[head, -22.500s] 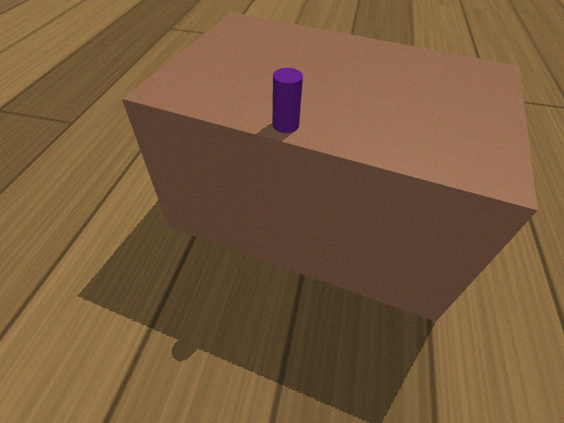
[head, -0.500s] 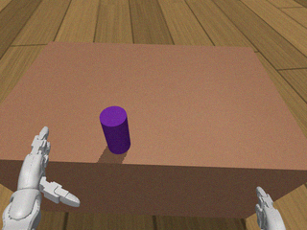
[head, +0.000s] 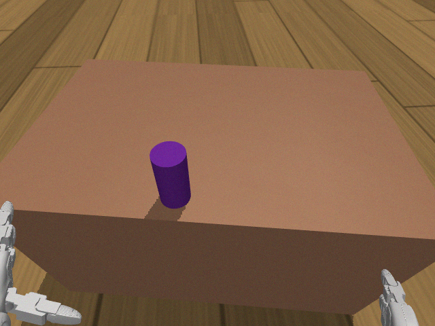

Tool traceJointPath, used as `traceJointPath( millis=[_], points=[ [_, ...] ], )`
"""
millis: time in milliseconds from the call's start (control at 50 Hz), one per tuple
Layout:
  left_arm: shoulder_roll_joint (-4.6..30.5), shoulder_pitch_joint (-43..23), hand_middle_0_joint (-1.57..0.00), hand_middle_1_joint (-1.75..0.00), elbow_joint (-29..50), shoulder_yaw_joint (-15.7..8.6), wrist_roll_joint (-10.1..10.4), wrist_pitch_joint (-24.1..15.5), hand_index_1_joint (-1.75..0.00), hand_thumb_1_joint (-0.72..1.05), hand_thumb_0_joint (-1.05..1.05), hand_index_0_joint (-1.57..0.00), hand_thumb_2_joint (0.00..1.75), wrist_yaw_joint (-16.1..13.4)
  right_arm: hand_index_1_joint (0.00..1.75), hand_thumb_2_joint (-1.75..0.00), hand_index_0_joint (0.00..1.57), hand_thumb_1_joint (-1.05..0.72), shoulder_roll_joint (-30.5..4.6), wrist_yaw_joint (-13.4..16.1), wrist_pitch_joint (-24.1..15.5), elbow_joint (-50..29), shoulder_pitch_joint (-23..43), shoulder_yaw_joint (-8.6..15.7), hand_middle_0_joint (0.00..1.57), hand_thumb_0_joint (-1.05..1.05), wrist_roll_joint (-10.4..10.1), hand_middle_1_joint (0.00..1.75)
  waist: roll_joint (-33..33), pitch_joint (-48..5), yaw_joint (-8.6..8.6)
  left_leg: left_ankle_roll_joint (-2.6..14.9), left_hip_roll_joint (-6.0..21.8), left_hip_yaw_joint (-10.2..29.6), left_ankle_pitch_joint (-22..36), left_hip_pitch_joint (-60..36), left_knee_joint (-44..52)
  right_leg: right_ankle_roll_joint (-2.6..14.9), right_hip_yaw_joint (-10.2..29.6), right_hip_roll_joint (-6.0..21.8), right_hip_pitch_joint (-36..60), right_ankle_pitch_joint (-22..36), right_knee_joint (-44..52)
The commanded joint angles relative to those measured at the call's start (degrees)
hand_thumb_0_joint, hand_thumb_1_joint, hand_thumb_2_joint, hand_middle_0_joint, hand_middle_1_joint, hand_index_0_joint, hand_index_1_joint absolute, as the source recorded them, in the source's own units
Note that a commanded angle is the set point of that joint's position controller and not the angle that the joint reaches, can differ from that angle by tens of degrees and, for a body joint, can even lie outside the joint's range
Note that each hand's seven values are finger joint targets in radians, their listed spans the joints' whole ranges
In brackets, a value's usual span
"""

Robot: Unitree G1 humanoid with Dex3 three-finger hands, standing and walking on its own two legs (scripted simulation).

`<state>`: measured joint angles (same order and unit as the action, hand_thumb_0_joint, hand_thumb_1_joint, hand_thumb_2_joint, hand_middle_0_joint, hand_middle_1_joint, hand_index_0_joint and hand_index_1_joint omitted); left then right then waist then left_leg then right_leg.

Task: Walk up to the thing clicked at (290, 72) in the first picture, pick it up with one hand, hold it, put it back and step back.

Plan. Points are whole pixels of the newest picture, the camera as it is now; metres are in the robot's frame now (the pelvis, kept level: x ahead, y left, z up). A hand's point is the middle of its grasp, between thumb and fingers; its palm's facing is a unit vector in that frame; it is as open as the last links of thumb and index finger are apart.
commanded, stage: sink last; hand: left
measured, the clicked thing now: (172, 176) +0.44 +0.13 -0.01
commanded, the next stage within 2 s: home in 0.14 s
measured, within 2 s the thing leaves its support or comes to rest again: neither
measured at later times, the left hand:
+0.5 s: hand (75, 284) +0.18 +0.23 +0.04, palm faces +0.26 -0.91 -0.31, open 17.4 cm
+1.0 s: hand (120, 292) +0.20 +0.19 -0.06, palm faces +0.09 -0.97 -0.23, open 17.5 cm
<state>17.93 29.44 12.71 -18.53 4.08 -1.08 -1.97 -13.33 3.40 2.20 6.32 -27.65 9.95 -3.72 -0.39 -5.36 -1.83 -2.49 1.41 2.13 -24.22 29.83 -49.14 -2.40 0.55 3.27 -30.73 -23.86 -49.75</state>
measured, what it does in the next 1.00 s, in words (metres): stands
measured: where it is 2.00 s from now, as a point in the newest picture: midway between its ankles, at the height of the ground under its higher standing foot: outside the picture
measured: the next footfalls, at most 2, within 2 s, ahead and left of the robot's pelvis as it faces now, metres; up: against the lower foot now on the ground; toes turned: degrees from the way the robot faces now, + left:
none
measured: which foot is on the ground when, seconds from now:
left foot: down 0.00-1.00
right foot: down 0.00-1.00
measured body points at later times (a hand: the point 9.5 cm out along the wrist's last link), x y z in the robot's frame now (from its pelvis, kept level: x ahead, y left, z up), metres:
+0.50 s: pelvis +0.00 +0.00 +0.00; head +0.02 -0.01 +0.45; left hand +0.16 +0.28 +0.06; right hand +0.17 -0.22 -0.05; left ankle +0.01 +0.15 -0.70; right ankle +0.02 -0.14 -0.70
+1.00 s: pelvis +0.02 +0.01 -0.01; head +0.05 +0.02 +0.44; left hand +0.19 +0.24 -0.04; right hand +0.17 -0.22 -0.04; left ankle +0.01 +0.15 -0.70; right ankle +0.02 -0.14 -0.70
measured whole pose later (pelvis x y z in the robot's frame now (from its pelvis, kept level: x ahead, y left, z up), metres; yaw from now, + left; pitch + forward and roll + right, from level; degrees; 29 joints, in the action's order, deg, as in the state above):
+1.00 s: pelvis +0.02 +0.01 -0.01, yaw -1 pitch +9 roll -1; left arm 11.9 25.8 -4.4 -1.5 1.7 1.7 -4.0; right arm -10.4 4.5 1.6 6.0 -25.3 0.5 -1.6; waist -0.2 -6.6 0.6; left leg -1.7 1.9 1.3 -28.2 35.7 -54.8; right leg -3.3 1.6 2.8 -36.2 -26.4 -53.5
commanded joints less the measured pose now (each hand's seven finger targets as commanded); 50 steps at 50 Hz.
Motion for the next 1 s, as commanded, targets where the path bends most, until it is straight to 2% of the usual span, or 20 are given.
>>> traceJointPath(
  millis=[0, 20, 140, 160, 240, 300, 360, 400, 440, 460, 500, 540, 580, 620, 660, 720, 800, 840, 940, 980],
  points=[
    [9.40, 0.08, -0.04, -0.03, 13.57, -4.42, -0.02, -4.94, -0.04, -0.50, 0.00, -0.03, 0.05, -1.09, 0.05, -0.05, 0.05, 0.58, -7.35, 0.29, -4.42, -8.75, 3.21, 3.97, 0.05, 0.00, 0.39, 0.05, -3.25, -1.01, -1.13, 2.21, -2.20, -3.84, 2.07, 1.74, 9.88, 2.00, -3.81, -2.51, 3.01, 2.61, 8.52],
    [8.08, 1.18, -0.04, -0.03, 13.48, -2.63, -0.07, -5.31, -0.04, -0.51, 0.00, -0.03, 0.05, -1.04, 0.05, -0.05, 0.05, 0.57, -6.35, 0.05, -4.84, -8.86, 4.61, 2.44, 0.05, 0.00, 0.33, 0.05, -3.71, -0.05, -1.13, 2.22, -2.04, -3.89, 0.95, 2.34, 10.23, 1.99, -3.90, -2.62, 2.44, 1.88, 8.27],
    [9.45, 0.57, -0.05, -0.04, 18.29, -2.56, -0.14, -7.31, -0.06, -0.55, 0.00, -0.04, 0.05, -1.95, 0.05, -0.06, 0.05, 0.52, -6.91, 0.58, -6.45, -7.04, 4.84, 3.44, 0.05, 0.00, 0.78, 0.05, -3.10, -2.23, -0.68, 2.33, -1.79, -3.54, -0.16, 2.21, 9.56, 1.78, -3.51, -2.60, 2.60, 0.93, 8.50],
    [9.39, 2.49, -0.06, -0.05, 17.29, -3.09, -0.08, -7.23, -0.06, -0.56, 0.00, -0.05, 0.06, -2.21, 0.06, -0.07, 0.05, 0.51, -8.12, 0.96, -6.67, -8.04, 5.21, 4.87, 0.05, 0.00, 0.86, 0.06, -1.43, -3.29, -0.29, 2.43, -1.90, -3.83, 0.70, 1.53, 8.89, 1.73, -3.27, -2.53, 2.92, 0.94, 8.95],
    [10.54, 2.08, -0.06, -0.06, 16.34, -5.18, -0.05, -8.22, -0.06, -0.50, 0.00, -0.06, 0.09, -2.54, 0.14, -0.15, 0.11, 0.43, -7.87, 1.38, -7.44, -9.00, 3.88, 4.50, 0.11, 0.00, 0.88, 0.14, 0.86, -2.56, -0.16, 2.61, -2.01, -4.50, 1.55, 0.92, 8.22, 1.50, -3.09, -2.39, 3.67, 0.80, 10.27],
    [6.52, 3.80, -0.05, -0.06, 11.70, -2.04, 0.00, -8.47, -0.06, -0.54, 0.00, -0.06, 0.07, -1.75, 0.14, -0.37, 0.11, 0.19, -3.63, 0.84, -7.18, -7.88, 1.26, -0.30, 0.11, 0.00, 0.77, 0.14, 3.72, 1.45, 0.01, 2.83, -2.22, -5.10, 1.60, 2.13, 7.94, 1.27, -2.94, -2.29, 1.91, 0.57, 11.07],
    [2.76, 2.92, -0.05, -0.06, 8.65, 2.71, -0.31, -9.02, -0.06, -0.55, 0.00, -0.05, 0.07, -0.56, 0.15, -0.39, 0.11, -0.01, 2.34, -0.10, -7.22, -6.72, 3.92, -8.16, 0.11, 0.00, 0.58, 0.15, 3.04, 2.95, -1.10, 2.84, -2.38, -5.45, 3.05, 2.74, 7.73, 1.20, -3.05, -2.13, 1.21, 2.13, 10.16],
    [1.31, 0.66, -0.05, -0.06, 7.93, 5.41, -0.51, -9.23, -0.06, -0.53, 0.00, -0.06, 0.07, -0.06, 0.16, -0.42, 0.12, -0.07, 3.12, -0.16, -7.44, -7.13, 5.88, -9.74, 0.12, 0.00, 0.74, 0.16, 1.96, 2.55, -0.82, 2.85, -2.44, -5.28, 2.07, 3.49, 7.69, 1.32, -2.92, -2.09, 0.29, 1.49, 9.75],
    [1.56, 2.11, -0.05, -0.06, 6.33, 5.53, -0.92, -9.07, -0.06, -0.52, 0.00, -0.06, 0.08, 0.00, 0.17, -0.46, 0.12, -0.14, -0.62, 0.35, -7.77, -6.99, 5.49, -6.40, 0.12, 0.00, 1.23, 0.17, 1.64, -0.28, 0.06, 2.75, -2.38, -5.10, 4.10, 1.81, 7.44, 1.43, -3.06, -2.33, 1.01, 3.76, 8.91],
    [2.35, 1.40, -0.05, -0.06, 7.76, 5.24, -1.07, -9.10, -0.06, -0.54, 0.00, -0.05, 0.07, 0.04, 0.18, -0.50, 0.13, -0.21, -4.70, 0.54, -7.71, -6.33, 3.46, -2.29, 0.13, 0.00, 1.44, 0.18, -0.12, -2.31, 1.16, 2.60, -2.34, -5.14, 5.91, 0.21, 7.20, 1.61, -3.12, -2.50, 0.89, 5.89, 8.08],
    [3.16, 2.53, -0.05, -0.05, 5.31, 4.70, -1.34, -8.05, -0.05, -0.56, 0.00, -0.05, 0.06, -0.22, 0.21, -0.58, 0.15, -0.35, -7.25, 0.76, -7.67, -7.41, 3.13, -0.16, 0.15, 0.00, 1.69, 0.21, 0.56, -4.02, 1.66, 2.34, -2.00, -4.30, 7.14, -0.30, 7.31, 1.77, -3.79, -2.97, 1.07, 6.92, 7.00],
    [1.95, 1.29, -0.05, -0.05, 2.62, 6.64, -1.81, -6.62, -0.05, -0.56, 0.00, -0.05, 0.05, -0.50, 0.22, -0.63, 0.15, -0.43, -8.81, 1.18, -7.56, -6.68, 2.64, 1.52, 0.15, 0.00, 2.11, 0.22, 0.52, -5.49, 2.36, 2.06, -1.63, -3.55, 8.26, -1.23, 7.07, 1.79, -4.19, -3.17, 0.82, 7.87, 5.94],
    [0.19, 0.52, -0.05, -0.05, -0.14, 8.90, -1.89, -5.69, -0.05, -0.59, 0.00, -0.05, 0.04, -0.68, 0.24, -0.70, 0.17, -0.55, -6.51, 1.07, -7.23, -6.23, 2.71, -0.83, 0.17, 0.00, 1.96, 0.24, 0.42, -5.03, 2.25, 1.92, -1.55, -3.35, 8.88, -0.38, 6.40, 1.98, -4.21, -3.09, 0.22, 8.04, 5.37],
    [-2.17, -2.01, -0.05, -0.05, -3.00, 12.56, -2.12, -5.01, -0.04, -0.60, 0.00, -0.05, 0.03, -0.61, 0.26, -0.77, 0.18, -0.66, -1.94, 0.74, -6.98, -7.82, 4.71, -6.64, 0.18, 0.00, 1.72, 0.26, 2.40, -3.70, 1.91, 2.31, -1.73, -3.60, 8.07, 1.45, 5.38, 1.78, -4.01, -2.68, -0.51, 7.47, 5.61],
    [-2.39, -4.24, -0.05, -0.05, -4.29, 14.28, -2.52, -4.66, -0.05, -0.55, 0.00, -0.05, 0.06, -0.88, 0.28, -0.82, 0.19, -0.76, 0.49, 0.73, -6.60, -8.86, 5.55, -9.66, 0.19, 0.00, 1.79, 0.28, 1.04, -4.95, 1.53, 2.32, -1.78, -3.88, 7.56, 2.49, 4.90, 1.89, -3.61, -2.42, -0.55, 7.20, 5.03],
    [-1.78, -6.31, -0.05, -0.05, -5.22, 14.99, -2.81, -4.19, -0.05, -0.54, 0.00, -0.05, 0.06, -1.29, 0.29, -0.88, 0.20, -0.86, 0.75, 1.06, -6.03, -8.97, 4.74, -9.94, 0.20, 0.00, 2.23, 0.29, -2.65, -7.84, 0.99, 1.86, -1.73, -3.95, 9.28, 2.43, 4.43, 2.22, -3.24, -2.26, 0.13, 8.97, 3.51],
    [1.79, -5.14, -0.05, -0.05, -5.56, 11.67, -2.70, -2.40, -0.05, -0.55, 0.00, -0.05, 0.05, -2.44, 0.30, -0.90, 0.20, -0.89, -3.89, 1.87, -5.08, -9.24, 2.35, -4.95, 0.20, 0.00, 2.65, 0.30, -6.69, -10.32, 1.28, 1.33, -1.62, -4.21, 11.57, 1.22, 3.93, 2.43, -2.91, -2.37, 1.14, 11.36, 2.54],
    [2.12, -3.03, -0.05, -0.05, -6.03, 11.08, -2.54, -1.37, -0.05, -0.57, 0.00, -0.05, 0.04, -2.83, 0.30, -0.90, 0.20, -0.89, -4.42, 1.99, -4.23, -9.41, 2.78, -4.43, 0.20, 0.00, 2.71, 0.30, -6.25, -10.61, 0.67, 1.34, -1.72, -4.30, 13.04, 1.49, 3.34, 2.49, -2.87, -2.34, 1.92, 12.40, 2.65],
    [-3.48, -0.98, -0.05, -0.05, -8.80, 16.72, -2.16, 0.67, -0.05, -0.58, 0.00, -0.05, 0.04, -2.46, 0.30, -0.90, 0.20, -0.90, -4.03, 1.51, -3.46, -11.37, 3.63, -5.43, 0.20, 0.00, 2.22, 0.30, 0.45, -5.30, 1.84, 1.64, -0.83, -3.43, 12.90, 2.90, 3.86, 2.26, -4.18, -3.10, -0.77, 11.50, 2.81],
    [-4.35, -1.90, -0.05, -0.05, -9.54, 18.14, -2.39, 0.70, -0.05, -0.54, 0.00, -0.05, 0.06, -2.03, 0.30, -0.90, 0.20, -0.90, -1.54, 1.13, -2.97, -12.05, 4.39, -8.31, 0.20, 0.00, 2.07, 0.30, 3.27, -5.45, 1.62, 2.02, -0.96, -3.74, 13.89, 3.51, 2.79, 1.91, -4.13, -3.05, -0.65, 13.09, 2.85]
  ],
)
